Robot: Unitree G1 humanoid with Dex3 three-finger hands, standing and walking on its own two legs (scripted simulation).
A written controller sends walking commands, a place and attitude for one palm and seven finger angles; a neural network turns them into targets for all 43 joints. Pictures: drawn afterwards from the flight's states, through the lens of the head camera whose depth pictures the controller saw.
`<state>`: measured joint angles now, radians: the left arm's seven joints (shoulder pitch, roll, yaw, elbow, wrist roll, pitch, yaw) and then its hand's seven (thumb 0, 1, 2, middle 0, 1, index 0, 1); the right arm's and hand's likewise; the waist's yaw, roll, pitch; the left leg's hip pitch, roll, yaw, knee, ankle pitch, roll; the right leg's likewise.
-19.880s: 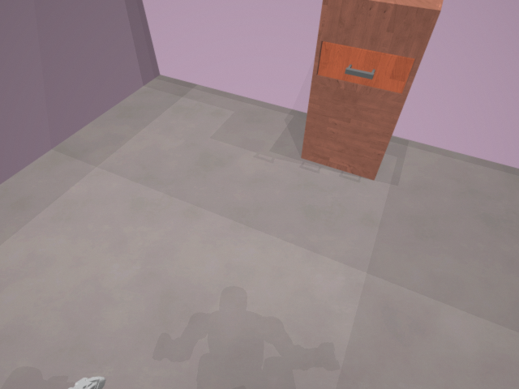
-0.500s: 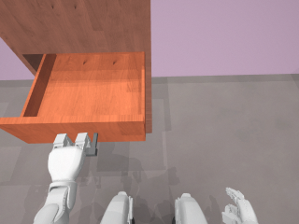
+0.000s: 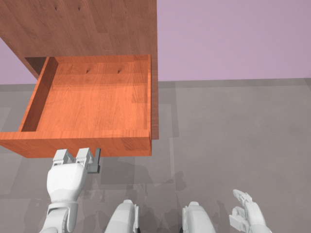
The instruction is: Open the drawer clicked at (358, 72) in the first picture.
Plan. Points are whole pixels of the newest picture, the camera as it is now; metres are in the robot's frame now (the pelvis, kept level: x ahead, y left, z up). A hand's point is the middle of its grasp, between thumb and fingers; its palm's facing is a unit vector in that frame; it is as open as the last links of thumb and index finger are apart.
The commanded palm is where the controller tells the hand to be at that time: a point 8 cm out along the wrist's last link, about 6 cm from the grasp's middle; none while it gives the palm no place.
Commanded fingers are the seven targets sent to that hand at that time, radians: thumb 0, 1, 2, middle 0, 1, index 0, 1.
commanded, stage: pull the drawer open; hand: left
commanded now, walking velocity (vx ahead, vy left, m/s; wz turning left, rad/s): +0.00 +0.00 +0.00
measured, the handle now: (77, 161) +0.30 +0.23 -0.04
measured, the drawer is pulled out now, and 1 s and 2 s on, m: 0.28 0.30 0.29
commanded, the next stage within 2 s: open the thumb to release the handle in 0.46 s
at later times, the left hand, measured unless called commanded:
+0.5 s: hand (76, 190) +0.22 +0.23 -0.07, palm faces -0.04 -0.04 -1.00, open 5.2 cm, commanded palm +0.18 +0.23 -0.02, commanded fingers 0.00 0.90 0.90 -0.40 -1.35 -0.40 -1.35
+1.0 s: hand (77, 188) +0.23 +0.23 -0.07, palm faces -0.03 -0.03 -1.00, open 10.9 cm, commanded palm +0.21 +0.23 -0.02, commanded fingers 0.00 -0.50 0.30 -0.30 -1.20 -0.30 -1.20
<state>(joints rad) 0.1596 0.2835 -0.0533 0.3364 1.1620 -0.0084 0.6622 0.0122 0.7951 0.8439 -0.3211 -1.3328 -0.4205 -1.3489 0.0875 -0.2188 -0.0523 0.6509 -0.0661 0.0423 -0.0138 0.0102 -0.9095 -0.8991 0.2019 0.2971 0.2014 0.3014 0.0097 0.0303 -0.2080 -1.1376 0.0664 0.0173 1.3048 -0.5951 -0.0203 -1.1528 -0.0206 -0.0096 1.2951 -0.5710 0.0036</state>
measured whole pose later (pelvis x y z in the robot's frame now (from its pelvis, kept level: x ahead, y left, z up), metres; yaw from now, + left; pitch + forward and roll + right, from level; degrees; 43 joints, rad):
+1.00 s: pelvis -0.02 -0.02 +0.00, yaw +2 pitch +23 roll +0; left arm 0.09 0.29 -0.05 0.42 1.15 -0.04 0.66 0.00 -0.06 0.49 -0.35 -1.27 -0.37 -1.25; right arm 0.09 -0.22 -0.04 0.70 -0.06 0.01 -0.06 0.01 -0.91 -0.90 0.20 0.30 0.20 0.30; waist 0.03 0.03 -0.20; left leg -1.16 0.06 -0.02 1.31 -0.55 -0.04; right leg -1.17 -0.03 -0.04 1.32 -0.55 -0.02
